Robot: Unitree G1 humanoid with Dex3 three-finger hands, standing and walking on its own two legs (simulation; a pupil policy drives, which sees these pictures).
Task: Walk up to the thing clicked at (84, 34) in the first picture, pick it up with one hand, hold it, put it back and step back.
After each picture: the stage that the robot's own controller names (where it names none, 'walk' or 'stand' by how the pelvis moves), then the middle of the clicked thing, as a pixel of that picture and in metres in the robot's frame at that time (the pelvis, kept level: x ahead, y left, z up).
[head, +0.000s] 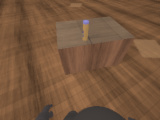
stand; (85, 31) +0.99 +0.12 -0.02
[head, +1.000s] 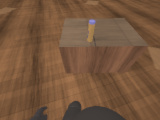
rise first; (90, 31) +0.92 +0.10 +0.00
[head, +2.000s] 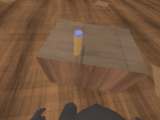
rise first; (77, 44) +0.62 +0.17 +0.01
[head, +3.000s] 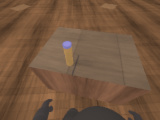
stand; (68, 54) +0.52 +0.23 -0.02
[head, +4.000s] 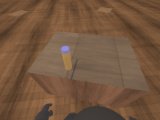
stand; (67, 59) +0.49 +0.23 -0.02
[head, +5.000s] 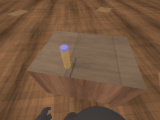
stand; (65, 57) +0.51 +0.25 -0.03
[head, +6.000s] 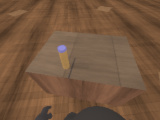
stand; (64, 58) +0.50 +0.26 -0.03
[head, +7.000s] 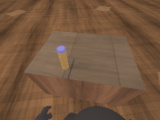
stand; (63, 58) +0.49 +0.27 -0.03
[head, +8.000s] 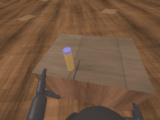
rise first; (69, 60) +0.49 +0.25 -0.02
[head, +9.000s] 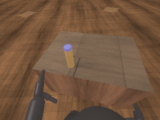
go down; (69, 57) +0.51 +0.25 -0.02
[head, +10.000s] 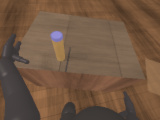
go down; (59, 48) +0.49 +0.23 +0.02
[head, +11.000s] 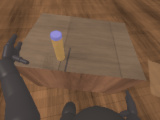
approach; (58, 47) +0.50 +0.24 +0.03
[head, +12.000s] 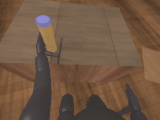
close; (48, 37) +0.54 +0.25 +0.07
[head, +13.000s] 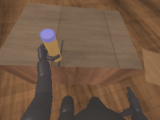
lift; (53, 48) +0.46 +0.22 +0.07
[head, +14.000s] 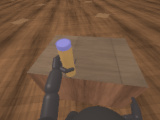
lift; (67, 60) +0.32 +0.16 +0.19
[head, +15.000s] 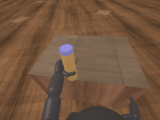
hold; (69, 64) +0.32 +0.15 +0.15
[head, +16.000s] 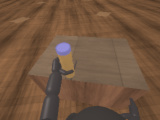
hold; (67, 63) +0.31 +0.16 +0.16
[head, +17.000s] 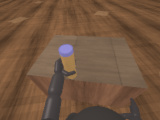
crouch; (69, 64) +0.32 +0.15 +0.15
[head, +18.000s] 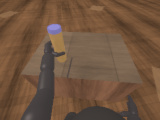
crouch; (58, 45) +0.43 +0.21 +0.19
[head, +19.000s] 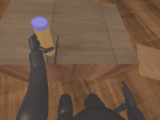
lower; (45, 40) +0.50 +0.23 +0.07
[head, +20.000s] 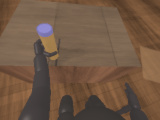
lower; (50, 45) +0.48 +0.22 +0.07
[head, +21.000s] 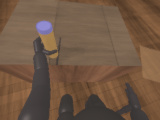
lower; (49, 43) +0.49 +0.22 +0.07
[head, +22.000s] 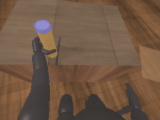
lower; (48, 42) +0.49 +0.23 +0.07
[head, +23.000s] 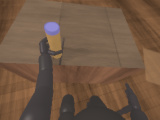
draw back; (55, 43) +0.48 +0.21 +0.08
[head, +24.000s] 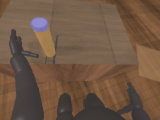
rise; (46, 41) +0.49 +0.23 +0.08
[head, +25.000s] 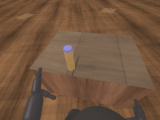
sink last; (69, 59) +0.47 +0.22 +0.02
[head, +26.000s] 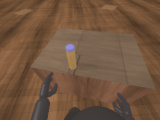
stand; (71, 58) +0.48 +0.21 +0.00
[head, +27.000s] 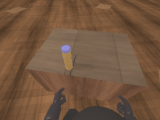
stand; (67, 58) +0.47 +0.22 -0.01
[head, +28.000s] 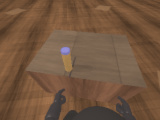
stand; (67, 60) +0.47 +0.22 -0.02
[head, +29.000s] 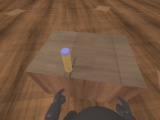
stand; (67, 61) +0.46 +0.22 -0.02
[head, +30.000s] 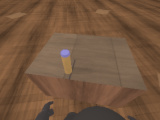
walk; (66, 63) +0.45 +0.22 -0.02
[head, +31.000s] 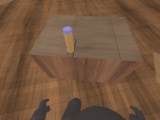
walk; (69, 41) +0.62 +0.23 +0.01
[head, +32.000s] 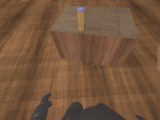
walk; (80, 20) +1.00 +0.19 +0.01
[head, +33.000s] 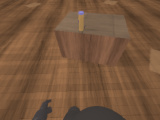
stand; (81, 21) +1.17 +0.20 +0.00
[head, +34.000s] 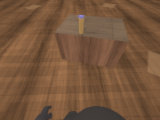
stand; (81, 25) +1.17 +0.20 -0.02
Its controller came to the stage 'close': yes
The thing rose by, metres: 0.22
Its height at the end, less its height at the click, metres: +0.00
